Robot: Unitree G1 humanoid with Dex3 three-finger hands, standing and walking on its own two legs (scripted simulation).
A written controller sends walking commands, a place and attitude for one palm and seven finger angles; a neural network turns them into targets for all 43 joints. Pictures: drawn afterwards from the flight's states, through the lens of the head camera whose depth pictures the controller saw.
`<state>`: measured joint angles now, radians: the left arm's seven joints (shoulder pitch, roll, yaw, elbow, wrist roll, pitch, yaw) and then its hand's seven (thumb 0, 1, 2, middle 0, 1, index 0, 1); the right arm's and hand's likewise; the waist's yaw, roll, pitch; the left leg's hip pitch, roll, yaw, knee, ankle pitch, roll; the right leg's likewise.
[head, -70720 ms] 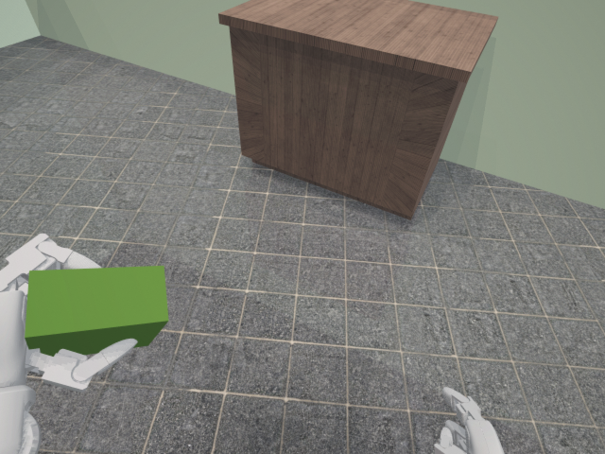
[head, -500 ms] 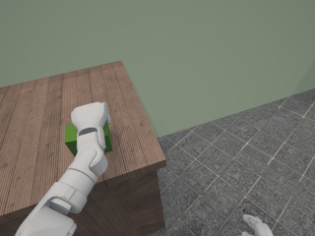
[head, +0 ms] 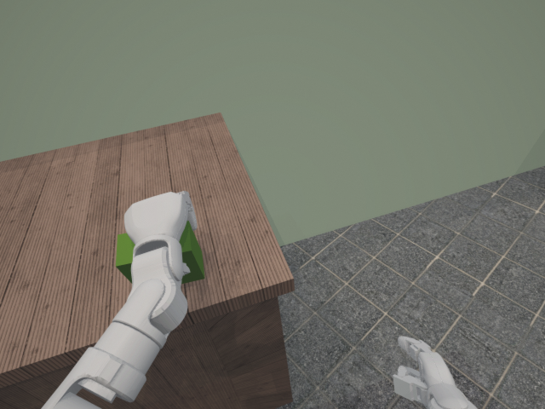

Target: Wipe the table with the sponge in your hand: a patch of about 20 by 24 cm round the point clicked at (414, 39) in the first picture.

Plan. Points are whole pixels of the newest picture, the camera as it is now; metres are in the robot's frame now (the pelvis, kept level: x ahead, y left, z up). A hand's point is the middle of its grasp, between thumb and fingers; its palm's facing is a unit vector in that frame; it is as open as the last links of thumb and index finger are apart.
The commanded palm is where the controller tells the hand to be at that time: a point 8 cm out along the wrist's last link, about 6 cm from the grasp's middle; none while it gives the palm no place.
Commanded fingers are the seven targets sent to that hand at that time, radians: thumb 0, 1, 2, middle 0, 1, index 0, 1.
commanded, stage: slide back across to the middle lane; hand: left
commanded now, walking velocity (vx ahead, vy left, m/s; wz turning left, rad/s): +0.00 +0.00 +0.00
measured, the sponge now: (166, 262) +0.33 +0.23 +0.05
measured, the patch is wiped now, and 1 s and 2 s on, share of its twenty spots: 1.00 1.00 1.00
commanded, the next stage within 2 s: wipe forward along the middle lane in 0.38 s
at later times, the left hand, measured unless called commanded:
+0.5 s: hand (138, 254) +0.30 +0.24 +0.11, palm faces +0.03 -0.07 -1.00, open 9.6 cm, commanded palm +0.28 +0.25 +0.15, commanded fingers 0.00 0.10 1.30 -1.20 -1.60 -1.20 -1.60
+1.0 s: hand (135, 237) +0.34 +0.27 +0.10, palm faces -0.06 -0.01 -1.00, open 9.6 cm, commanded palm +0.33 +0.29 +0.13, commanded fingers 0.00 0.10 1.30 -1.20 -1.60 -1.20 -1.60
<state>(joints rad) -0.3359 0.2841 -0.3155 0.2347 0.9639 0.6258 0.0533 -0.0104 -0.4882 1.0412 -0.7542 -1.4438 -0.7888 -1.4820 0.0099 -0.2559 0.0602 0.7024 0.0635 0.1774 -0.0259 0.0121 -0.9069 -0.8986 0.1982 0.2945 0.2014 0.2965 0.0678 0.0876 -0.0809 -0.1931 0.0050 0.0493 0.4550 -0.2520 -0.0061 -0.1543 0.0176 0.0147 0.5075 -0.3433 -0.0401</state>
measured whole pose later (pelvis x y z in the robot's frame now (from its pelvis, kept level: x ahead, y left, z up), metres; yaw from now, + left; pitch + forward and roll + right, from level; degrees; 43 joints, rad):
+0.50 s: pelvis -0.01 -0.01 +0.00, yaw +0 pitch -2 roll +1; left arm -0.23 0.41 -0.17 0.19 0.95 0.49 -0.01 -0.01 -0.51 1.05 -0.79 -1.41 -0.82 -1.46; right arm 0.05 -0.29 0.05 0.73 0.05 0.14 -0.07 0.01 -0.91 -0.90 0.20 0.29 0.20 0.30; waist 0.07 0.09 -0.04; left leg -0.17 0.02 0.04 0.42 -0.22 -0.02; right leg -0.13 0.04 0.01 0.47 -0.31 -0.06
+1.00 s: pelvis -0.03 -0.01 +0.00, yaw +2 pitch +1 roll +1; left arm -0.52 0.45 -0.12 0.64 0.98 0.25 0.01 -0.01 -0.57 1.06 -0.85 -1.36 -0.88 -1.42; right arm 0.14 -0.29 0.03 0.78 0.04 0.10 -0.10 0.01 -0.91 -0.90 0.20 0.29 0.20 0.30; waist 0.03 0.08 -0.06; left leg -0.27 0.03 0.01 0.46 -0.20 -0.01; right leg -0.22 0.04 -0.02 0.48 -0.29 -0.06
